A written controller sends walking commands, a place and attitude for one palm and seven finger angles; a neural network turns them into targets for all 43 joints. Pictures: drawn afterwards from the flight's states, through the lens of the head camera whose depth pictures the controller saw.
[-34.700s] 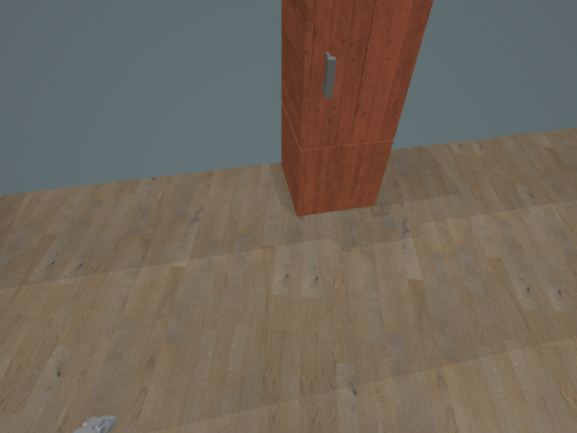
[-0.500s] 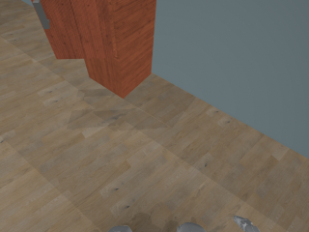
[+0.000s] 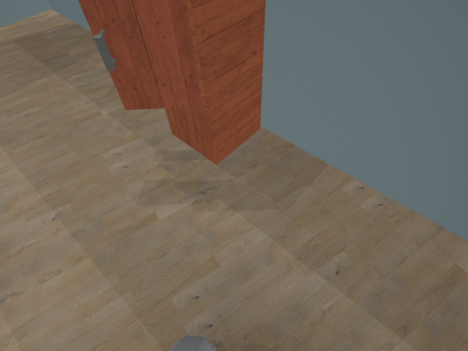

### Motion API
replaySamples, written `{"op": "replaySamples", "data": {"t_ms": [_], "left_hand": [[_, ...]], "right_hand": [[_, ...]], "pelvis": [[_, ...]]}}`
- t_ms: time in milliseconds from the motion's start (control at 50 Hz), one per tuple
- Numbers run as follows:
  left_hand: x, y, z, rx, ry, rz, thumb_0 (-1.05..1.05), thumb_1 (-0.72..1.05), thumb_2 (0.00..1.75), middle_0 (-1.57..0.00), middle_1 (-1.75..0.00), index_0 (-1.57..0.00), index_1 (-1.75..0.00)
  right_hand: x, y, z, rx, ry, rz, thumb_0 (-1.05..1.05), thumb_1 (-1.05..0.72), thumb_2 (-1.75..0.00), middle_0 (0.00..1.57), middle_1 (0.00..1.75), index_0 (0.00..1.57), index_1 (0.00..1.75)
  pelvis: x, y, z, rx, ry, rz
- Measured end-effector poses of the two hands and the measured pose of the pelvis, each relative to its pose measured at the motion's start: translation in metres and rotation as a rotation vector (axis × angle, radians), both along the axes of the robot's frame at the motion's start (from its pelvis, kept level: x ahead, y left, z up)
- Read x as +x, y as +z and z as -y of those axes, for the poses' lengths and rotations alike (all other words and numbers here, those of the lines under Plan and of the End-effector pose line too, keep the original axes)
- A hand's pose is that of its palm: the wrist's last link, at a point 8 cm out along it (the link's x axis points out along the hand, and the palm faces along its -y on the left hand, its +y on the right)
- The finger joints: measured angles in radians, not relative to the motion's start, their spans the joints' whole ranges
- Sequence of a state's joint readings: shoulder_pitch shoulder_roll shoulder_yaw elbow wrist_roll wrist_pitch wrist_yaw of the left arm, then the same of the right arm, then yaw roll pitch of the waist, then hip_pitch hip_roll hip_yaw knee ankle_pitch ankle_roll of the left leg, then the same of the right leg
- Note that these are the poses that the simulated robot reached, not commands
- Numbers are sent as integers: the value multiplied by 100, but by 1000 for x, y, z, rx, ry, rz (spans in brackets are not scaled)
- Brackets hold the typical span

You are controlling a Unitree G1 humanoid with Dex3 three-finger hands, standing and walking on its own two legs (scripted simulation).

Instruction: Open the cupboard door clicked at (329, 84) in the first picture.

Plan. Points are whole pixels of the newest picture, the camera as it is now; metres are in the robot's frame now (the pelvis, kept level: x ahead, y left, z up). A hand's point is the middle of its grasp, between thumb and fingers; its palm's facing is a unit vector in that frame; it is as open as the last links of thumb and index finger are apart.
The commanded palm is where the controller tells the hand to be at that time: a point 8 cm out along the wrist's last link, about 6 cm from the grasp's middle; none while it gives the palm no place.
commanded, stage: take the last steps up to it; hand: left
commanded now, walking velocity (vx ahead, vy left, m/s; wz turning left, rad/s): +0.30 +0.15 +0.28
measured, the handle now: (106, 50) +1.09 +0.52 -0.05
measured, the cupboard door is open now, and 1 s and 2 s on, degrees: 43 43 43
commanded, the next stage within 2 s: come to a stop and stand still in 1.54 s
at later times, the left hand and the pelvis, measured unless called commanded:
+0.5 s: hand out of the picture +0.02 +0.29 -0.18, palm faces +0.20 -0.96 -0.20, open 7.4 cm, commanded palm none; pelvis +0.08 +0.10 -0.01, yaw +7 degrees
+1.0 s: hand (122, 250) +0.35 +0.29 -0.16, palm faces +0.11 -0.97 -0.19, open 7.4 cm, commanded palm none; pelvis +0.27 +0.11 -0.01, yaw +7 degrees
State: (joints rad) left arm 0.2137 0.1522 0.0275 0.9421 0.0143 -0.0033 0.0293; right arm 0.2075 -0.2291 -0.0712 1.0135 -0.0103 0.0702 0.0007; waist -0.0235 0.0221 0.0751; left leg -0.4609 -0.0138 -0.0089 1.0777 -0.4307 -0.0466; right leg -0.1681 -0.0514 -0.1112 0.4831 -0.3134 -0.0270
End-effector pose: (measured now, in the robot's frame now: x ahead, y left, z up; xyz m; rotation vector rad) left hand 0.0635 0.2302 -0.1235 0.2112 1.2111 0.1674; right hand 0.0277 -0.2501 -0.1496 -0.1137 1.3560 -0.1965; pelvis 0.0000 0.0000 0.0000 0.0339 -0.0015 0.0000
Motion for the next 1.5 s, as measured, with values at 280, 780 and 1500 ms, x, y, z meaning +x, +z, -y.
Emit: {"op": "replaySamples", "data": {"t_ms": [280, 780, 1500], "left_hand": [[-122, -14, -34, -62, 254, -253, 0, 91, 89, -20, -30, -20, -30], [210, -5, -130, -45, 40, 100, 0, 91, 90, -20, -30, -20, -30], [326, -30, -225, -114, 201, -203, 1, 91, 89, -20, -30, -20, -30]], "right_hand": [[129, 23, -54, -16, 247, 139, 1, -91, -90, 20, 30, 20, 30], [87, 7, -143, 9, 70, -199, 1, -92, -90, 20, 30, 20, 30], [504, 20, -265, -33, 208, 191, 0, -92, -90, 20, 30, 20, 30]], "pelvis": [[31, 1, -39, -1, 101, 0], [179, -5, -122, -2, 109, -6], [434, -3, -234, -28, 86, 3]]}}
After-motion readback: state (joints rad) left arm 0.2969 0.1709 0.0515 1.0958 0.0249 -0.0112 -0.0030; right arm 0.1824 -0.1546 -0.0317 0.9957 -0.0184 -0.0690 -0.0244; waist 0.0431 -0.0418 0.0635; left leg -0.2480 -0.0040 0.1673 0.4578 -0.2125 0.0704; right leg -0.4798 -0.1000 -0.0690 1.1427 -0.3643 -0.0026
